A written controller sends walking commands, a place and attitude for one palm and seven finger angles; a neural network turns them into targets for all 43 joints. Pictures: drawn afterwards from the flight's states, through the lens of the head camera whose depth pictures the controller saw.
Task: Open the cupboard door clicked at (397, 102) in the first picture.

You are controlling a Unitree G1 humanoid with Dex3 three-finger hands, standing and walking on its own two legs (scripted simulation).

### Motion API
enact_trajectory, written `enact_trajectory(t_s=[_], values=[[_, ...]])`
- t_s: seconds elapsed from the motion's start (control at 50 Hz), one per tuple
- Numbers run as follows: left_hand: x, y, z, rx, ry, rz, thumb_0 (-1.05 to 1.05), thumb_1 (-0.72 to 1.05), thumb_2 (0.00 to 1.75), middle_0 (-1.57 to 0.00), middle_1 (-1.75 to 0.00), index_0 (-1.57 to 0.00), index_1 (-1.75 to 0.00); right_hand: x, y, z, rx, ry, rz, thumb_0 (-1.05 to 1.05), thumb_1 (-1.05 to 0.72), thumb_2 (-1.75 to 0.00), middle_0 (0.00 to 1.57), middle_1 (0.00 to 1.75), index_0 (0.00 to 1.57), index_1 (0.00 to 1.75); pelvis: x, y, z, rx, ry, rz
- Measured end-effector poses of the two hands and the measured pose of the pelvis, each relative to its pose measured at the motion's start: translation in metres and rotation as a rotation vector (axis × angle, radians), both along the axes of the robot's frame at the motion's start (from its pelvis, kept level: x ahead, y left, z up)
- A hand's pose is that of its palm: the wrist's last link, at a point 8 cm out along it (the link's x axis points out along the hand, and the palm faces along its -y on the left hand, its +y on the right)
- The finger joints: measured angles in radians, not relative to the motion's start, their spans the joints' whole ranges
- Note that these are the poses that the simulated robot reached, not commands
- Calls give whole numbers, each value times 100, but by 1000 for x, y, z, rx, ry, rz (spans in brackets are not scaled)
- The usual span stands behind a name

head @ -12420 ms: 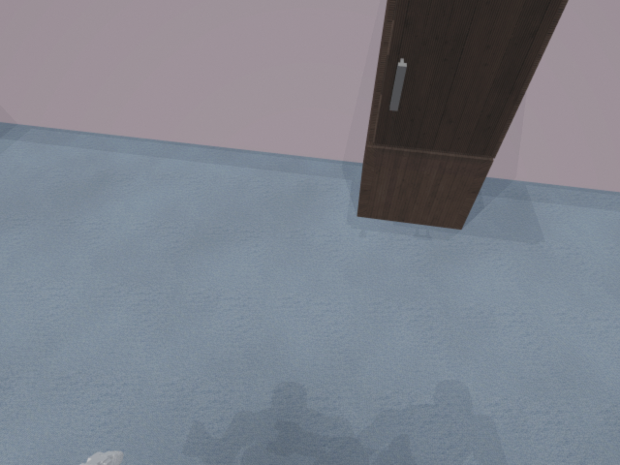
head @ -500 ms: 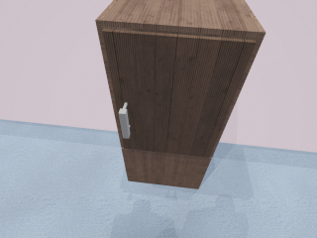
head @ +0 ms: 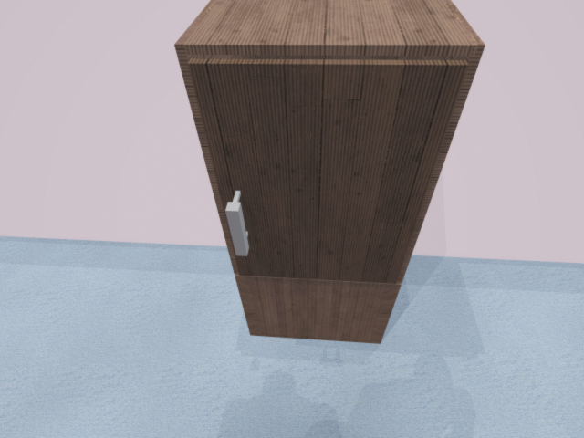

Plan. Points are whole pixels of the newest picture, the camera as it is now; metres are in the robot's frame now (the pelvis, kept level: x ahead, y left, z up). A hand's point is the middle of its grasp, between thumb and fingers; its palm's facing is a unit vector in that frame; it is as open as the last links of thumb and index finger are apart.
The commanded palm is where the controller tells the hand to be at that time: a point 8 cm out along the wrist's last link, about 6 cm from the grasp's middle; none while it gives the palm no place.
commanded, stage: come to a stop and stand still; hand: left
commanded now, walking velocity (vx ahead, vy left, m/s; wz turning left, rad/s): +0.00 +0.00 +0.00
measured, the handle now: (240, 223) +0.57 +0.16 -0.10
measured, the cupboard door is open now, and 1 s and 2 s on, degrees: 0 0 0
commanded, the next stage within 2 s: look again from close up in 0.14 s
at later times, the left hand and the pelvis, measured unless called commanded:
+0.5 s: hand out of the picture +0.02 +0.16 -0.17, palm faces +0.02 -0.98 -0.19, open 7.3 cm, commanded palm none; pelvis +0.03 -0.01 +0.00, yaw +0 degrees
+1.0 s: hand (186, 377) +0.22 +0.17 -0.04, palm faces +0.24 -0.97 -0.09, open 7.5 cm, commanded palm +0.15 +0.22 -0.07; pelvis +0.02 -0.02 -0.01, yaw +3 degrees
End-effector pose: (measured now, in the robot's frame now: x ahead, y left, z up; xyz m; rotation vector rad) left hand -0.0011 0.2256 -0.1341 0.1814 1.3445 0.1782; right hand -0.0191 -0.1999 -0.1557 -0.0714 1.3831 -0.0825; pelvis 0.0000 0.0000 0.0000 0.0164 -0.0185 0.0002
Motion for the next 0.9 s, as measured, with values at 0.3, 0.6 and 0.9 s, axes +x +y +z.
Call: enact_trajectory(t_s=[0.3,0.6,0.9], values=[[7,-16,-6,-40,68,6,1,92,90,-20,-30,-20,-30,14,-13,5,-37,48,-4,0,-91,-90,20,30,20,30,18,-5,2,-1,7,-5],[28,-19,-7,-36,57,9,1,92,90,-20,-30,-20,-30,51,-30,8,-72,16,14,1,-92,-90,20,30,20,30,33,-13,2,-4,12,-1],[97,-8,29,8,-313,84,2,92,90,-20,-31,-20,-30,85,-48,18,-121,-173,11,1,-92,-90,20,30,20,30,36,-18,0,-5,22,7]])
